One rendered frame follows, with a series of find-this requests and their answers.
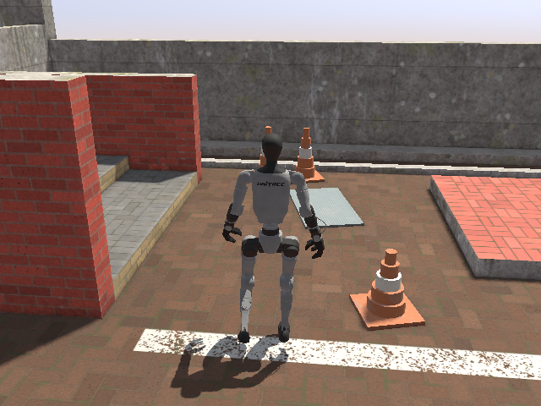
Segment left robot forearm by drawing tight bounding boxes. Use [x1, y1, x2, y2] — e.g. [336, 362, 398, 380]
[224, 204, 239, 231]

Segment right robot forearm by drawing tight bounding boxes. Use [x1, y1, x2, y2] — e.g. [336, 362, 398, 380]
[304, 205, 322, 242]

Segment robot left hand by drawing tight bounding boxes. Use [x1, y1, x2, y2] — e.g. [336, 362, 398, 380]
[222, 228, 242, 243]

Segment right robot upper arm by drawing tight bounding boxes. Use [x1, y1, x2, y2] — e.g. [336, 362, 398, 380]
[289, 170, 313, 218]

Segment left robot upper arm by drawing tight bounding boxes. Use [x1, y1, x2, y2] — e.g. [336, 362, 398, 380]
[230, 169, 254, 216]

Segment right robot thigh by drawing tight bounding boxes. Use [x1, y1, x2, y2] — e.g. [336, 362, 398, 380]
[280, 236, 299, 291]

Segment robot right hand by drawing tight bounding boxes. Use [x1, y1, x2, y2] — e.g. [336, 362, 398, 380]
[305, 239, 325, 259]

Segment robot torso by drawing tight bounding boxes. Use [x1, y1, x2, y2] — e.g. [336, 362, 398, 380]
[252, 166, 291, 254]

